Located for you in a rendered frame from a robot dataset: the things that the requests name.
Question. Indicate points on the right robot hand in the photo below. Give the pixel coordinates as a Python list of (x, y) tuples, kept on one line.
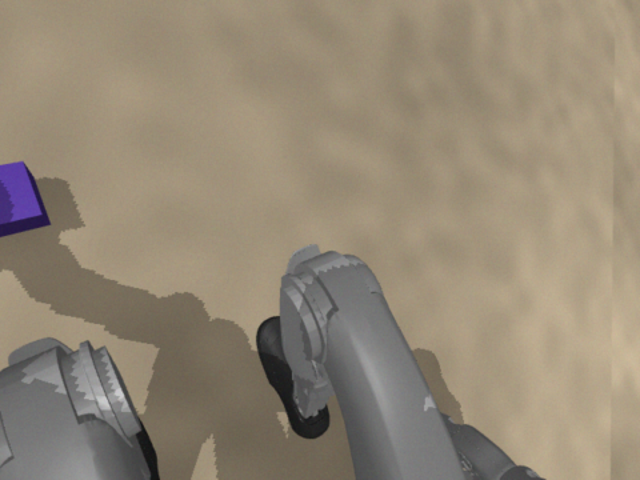
[(482, 459)]

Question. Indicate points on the left robot foot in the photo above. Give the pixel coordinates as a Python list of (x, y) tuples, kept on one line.
[(148, 452)]

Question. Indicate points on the right robot foot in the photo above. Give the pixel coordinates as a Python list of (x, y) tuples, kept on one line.
[(279, 374)]

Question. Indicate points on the carton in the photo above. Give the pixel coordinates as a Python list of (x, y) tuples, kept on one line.
[(21, 206)]

